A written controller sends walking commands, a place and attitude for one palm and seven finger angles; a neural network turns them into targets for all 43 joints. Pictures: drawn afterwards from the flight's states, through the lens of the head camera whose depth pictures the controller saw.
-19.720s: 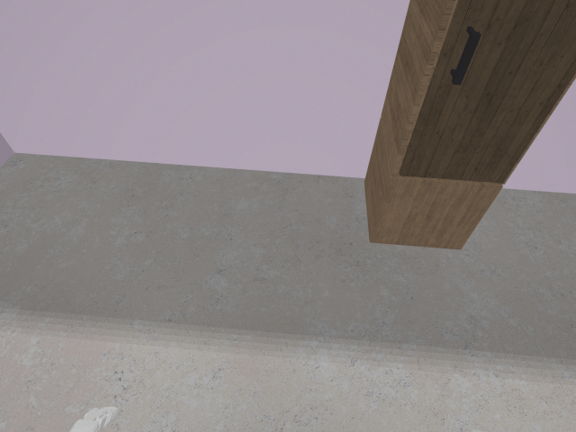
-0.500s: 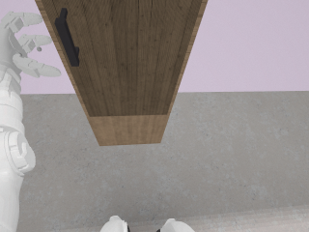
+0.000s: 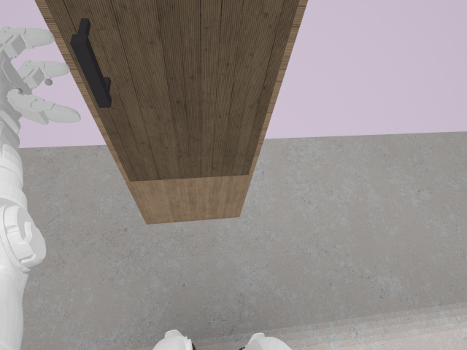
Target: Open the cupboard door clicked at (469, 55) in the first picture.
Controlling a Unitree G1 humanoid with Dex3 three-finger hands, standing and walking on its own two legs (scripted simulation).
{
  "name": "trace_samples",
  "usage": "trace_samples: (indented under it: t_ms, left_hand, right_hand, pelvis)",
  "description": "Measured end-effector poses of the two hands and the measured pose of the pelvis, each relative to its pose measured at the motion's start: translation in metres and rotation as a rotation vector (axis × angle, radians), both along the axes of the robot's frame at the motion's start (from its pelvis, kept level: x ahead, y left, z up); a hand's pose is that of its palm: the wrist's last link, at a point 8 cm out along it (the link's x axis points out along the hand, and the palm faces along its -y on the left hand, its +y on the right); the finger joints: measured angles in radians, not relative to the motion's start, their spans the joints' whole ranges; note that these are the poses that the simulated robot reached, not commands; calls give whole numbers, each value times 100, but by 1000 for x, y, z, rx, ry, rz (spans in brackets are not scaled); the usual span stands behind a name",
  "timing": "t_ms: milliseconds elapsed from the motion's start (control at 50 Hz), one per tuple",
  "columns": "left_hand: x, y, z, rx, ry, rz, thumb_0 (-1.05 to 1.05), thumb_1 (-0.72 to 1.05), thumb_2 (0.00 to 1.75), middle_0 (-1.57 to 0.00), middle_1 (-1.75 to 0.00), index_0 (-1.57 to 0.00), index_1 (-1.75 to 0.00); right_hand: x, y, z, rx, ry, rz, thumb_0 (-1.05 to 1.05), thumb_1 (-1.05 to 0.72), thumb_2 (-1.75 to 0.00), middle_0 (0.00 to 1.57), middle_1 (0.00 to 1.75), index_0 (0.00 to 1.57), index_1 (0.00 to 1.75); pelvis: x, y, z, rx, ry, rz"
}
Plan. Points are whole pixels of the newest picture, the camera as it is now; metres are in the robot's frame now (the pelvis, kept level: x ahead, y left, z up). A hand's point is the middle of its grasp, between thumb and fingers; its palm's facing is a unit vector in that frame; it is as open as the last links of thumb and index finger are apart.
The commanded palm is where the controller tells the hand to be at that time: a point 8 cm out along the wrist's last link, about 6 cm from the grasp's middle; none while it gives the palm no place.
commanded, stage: move the hooked fingers beside the handle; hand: left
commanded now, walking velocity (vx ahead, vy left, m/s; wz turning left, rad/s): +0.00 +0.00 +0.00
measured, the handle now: (95, 66) +0.55 +0.18 +0.13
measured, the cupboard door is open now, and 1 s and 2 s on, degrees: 0 0 0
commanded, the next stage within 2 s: slide the fingers in behind the handle in 0.04 s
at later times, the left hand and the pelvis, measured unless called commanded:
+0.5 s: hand (70, 88) +0.51 +0.21 +0.13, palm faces +0.05 -1.00 +0.01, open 13.8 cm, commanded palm +0.49 +0.25 +0.13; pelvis -0.01 +0.00 +0.00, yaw +2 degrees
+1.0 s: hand (96, 85) +0.50 +0.17 +0.13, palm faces +0.03 -1.00 +0.01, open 13.9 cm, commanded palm +0.48 +0.21 +0.13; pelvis -0.01 -0.02 +0.00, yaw +1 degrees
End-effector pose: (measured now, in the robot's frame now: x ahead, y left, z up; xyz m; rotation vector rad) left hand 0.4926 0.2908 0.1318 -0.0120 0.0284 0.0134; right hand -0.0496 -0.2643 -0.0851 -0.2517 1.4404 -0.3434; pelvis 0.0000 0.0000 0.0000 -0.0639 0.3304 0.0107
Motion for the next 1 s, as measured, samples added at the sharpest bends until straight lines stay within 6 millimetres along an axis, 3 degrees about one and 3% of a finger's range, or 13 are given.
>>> trace_samples:
  t_ms: [220, 360, 460, 760, 900, 1000]
  left_hand:
    - [-11, 0, -3, 10, -13, 24, -1, -50, 30, -30, -120, -30, -120]
    - [-12, -20, 0, -18, -18, -10, -1, -50, 30, -30, -120, -30, -120]
    - [-8, -29, -6, -19, 11, 17, -1, -50, 30, -30, -120, -31, -122]
    - [-10, -47, 1, 14, -7, 29, -1, -50, 30, -30, -121, -30, -122]
    - [-8, -66, 2, -11, -10, 0, -1, -50, 30, -30, -121, -30, -121]
    - [-11, -70, 2, 0, -19, 19, -1, -50, 30, -30, -121, -30, -121]
  right_hand:
    - [49, -1, -5, 11, -114, 66, 0, -91, -89, 21, 30, 21, 30]
    - [62, -2, -10, 23, -136, 96, 0, -91, -89, 21, 30, 21, 30]
    - [58, -4, -10, 22, -150, 92, 0, -91, -89, 21, 30, 21, 30]
    - [14, -11, -13, 44, -64, 43, 0, -91, -89, 21, 30, 21, 30]
    - [13, -16, -12, 42, -78, 33, 1, -91, -89, 21, 30, 21, 30]
    - [20, -18, -11, 45, -115, 33, 1, -91, -89, 20, 30, 21, 30]
  pelvis:
    - [1, 1, 0, 2, -21, 14]
    - [-1, -1, -1, 4, -28, 26]
    - [-4, -3, -2, 7, -25, 26]
    - [-8, -14, -1, 14, -31, 22]
    - [-9, -18, 0, 19, -39, 16]
    - [-8, -19, 1, 24, -43, 7]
